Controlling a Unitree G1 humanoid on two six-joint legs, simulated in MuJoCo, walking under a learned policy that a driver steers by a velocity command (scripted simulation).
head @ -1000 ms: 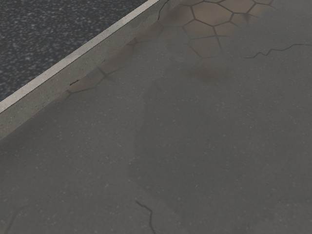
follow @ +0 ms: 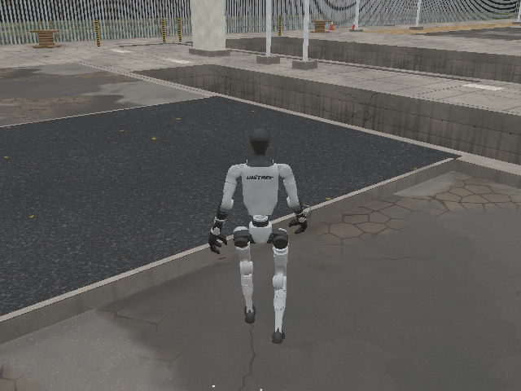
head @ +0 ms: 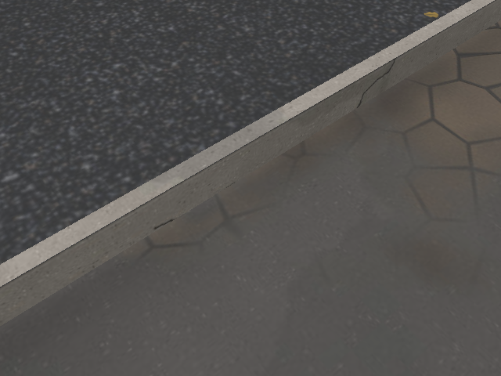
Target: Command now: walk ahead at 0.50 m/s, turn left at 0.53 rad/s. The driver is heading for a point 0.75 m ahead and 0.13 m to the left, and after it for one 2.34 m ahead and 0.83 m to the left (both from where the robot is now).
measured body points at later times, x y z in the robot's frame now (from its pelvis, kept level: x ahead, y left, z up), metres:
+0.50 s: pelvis +0.29 -0.03 +0.01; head +0.32 -0.02 +0.46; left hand +0.41 +0.27 -0.07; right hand +0.42 -0.30 -0.11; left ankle +0.13 +0.06 -0.66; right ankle +0.40 -0.11 -0.72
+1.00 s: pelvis +0.51 +0.10 +0.01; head +0.53 +0.13 +0.46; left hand +0.37 +0.32 -0.13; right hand +0.80 +0.00 -0.08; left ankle +0.53 +0.19 -0.72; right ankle +0.44 -0.09 -0.64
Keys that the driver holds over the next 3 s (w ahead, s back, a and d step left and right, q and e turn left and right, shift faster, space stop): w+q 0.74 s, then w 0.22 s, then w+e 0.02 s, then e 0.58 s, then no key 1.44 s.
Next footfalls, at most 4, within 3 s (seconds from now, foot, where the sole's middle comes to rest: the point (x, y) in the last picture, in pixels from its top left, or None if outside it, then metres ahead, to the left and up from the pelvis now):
0.42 right None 0.44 -0.10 -0.75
0.92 left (183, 326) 0.56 0.22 -0.75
1.38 right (223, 268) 0.74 0.12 -0.75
1.84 left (152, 304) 0.62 0.31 -0.75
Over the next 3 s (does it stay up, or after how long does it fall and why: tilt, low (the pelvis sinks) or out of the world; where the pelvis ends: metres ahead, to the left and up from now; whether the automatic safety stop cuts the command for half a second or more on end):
stays up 0.62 0.14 0.02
